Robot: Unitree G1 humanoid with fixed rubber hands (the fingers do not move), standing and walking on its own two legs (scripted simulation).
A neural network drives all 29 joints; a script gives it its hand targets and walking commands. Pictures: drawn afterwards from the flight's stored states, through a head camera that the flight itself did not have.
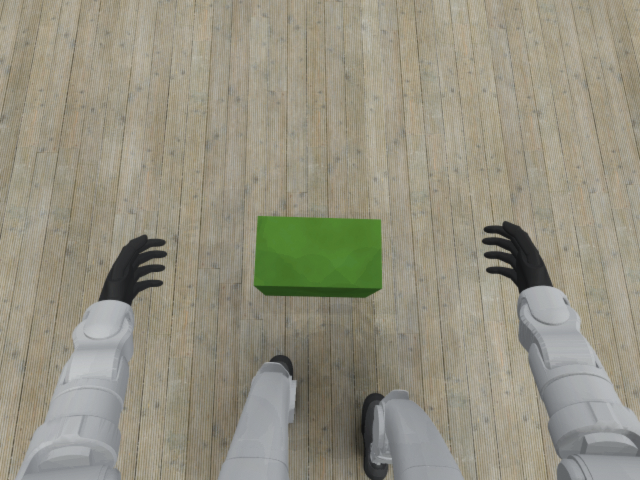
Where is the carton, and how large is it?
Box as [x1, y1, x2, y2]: [254, 216, 381, 297]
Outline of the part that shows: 258,216 254,285 265,295 365,297 381,288 380,219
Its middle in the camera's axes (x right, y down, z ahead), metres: -0.01 +0.05 +0.98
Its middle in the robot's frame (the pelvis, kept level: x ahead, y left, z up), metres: +0.45 +0.03 -0.59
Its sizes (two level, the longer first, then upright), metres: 0.283 0.159 0.252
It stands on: the floor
